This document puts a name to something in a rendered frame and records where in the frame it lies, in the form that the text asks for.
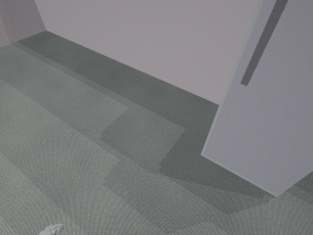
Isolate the handle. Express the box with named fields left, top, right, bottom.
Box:
left=241, top=0, right=289, bottom=86

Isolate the robot left hand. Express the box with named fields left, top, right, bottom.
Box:
left=38, top=223, right=64, bottom=235

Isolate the fridge door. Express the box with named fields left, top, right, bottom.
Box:
left=203, top=0, right=313, bottom=196

